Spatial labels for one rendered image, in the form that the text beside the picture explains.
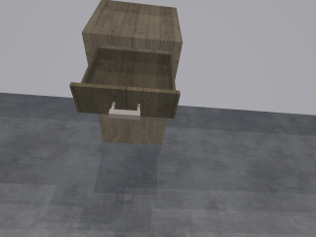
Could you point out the handle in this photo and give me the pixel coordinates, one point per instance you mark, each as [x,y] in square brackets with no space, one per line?
[124,114]

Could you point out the cabinet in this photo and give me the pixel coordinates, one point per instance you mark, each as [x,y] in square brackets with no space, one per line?
[136,27]

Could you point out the drawer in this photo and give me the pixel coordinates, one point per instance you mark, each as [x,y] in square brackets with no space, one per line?
[128,78]

